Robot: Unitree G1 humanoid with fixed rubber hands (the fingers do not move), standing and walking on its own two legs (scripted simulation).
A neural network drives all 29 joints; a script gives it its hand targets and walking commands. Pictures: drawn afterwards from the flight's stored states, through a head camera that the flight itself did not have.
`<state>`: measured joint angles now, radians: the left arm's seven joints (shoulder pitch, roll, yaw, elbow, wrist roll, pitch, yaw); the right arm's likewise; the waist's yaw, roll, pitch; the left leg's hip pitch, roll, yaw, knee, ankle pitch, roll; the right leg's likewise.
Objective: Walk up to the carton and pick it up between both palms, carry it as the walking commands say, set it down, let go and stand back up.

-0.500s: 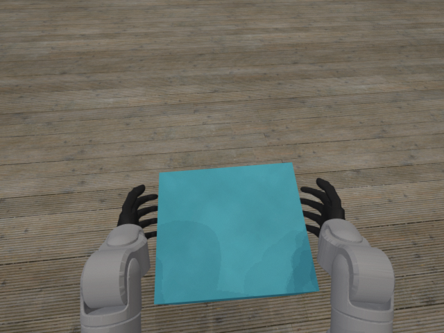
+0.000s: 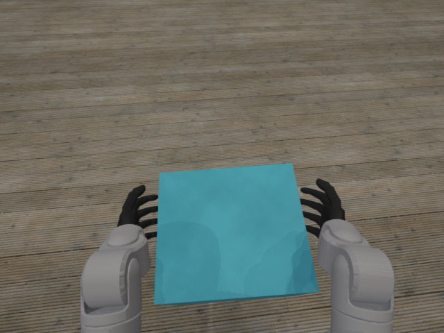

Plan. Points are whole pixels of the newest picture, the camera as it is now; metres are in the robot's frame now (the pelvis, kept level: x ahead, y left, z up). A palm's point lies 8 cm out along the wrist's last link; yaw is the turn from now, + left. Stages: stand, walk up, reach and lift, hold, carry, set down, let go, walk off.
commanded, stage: carry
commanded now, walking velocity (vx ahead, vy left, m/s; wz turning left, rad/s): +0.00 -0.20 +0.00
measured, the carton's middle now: (231, 238) +0.29 +0.00 +0.01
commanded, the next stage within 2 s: none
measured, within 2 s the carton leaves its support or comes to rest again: neither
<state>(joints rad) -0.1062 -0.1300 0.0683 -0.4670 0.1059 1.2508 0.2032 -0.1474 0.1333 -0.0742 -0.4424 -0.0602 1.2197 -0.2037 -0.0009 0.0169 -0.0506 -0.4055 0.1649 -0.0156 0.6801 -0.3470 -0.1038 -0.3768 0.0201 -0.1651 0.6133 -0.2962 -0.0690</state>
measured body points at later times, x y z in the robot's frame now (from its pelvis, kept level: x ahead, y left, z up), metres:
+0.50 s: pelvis -0.03 -0.08 +0.00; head -0.01 -0.08 +0.45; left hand +0.24 +0.08 +0.08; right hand +0.25 -0.23 +0.09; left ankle -0.03 +0.11 -0.71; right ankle -0.01 -0.15 -0.72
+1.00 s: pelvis -0.07 -0.11 +0.00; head -0.08 -0.09 +0.45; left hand +0.19 +0.06 +0.09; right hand +0.21 -0.25 +0.11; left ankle -0.05 +0.05 -0.72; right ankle -0.01 -0.15 -0.72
